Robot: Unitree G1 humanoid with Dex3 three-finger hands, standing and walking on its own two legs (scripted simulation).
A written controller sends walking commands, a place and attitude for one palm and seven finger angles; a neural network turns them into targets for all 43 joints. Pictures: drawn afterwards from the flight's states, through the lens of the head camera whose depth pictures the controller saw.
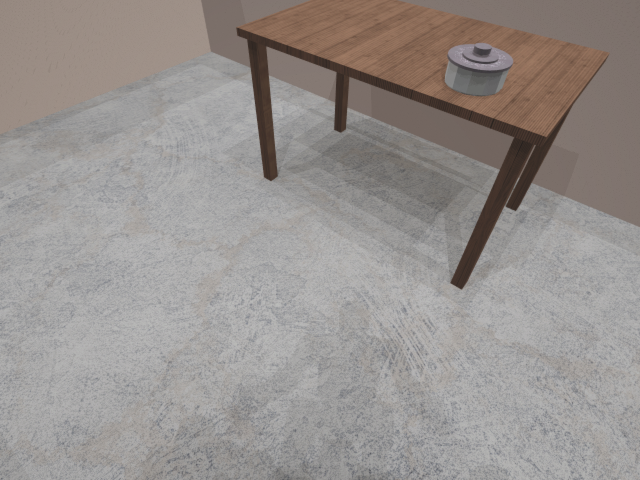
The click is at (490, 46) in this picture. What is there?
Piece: lid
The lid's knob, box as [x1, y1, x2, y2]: [473, 43, 491, 54]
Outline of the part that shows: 475,44 473,50 474,52 479,54 489,53 491,48 490,45 485,43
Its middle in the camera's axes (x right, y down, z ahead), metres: +0.46 -0.54 +1.10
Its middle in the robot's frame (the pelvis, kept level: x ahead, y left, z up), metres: +1.21 -0.40 +0.04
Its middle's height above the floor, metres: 0.82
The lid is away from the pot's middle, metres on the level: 0.00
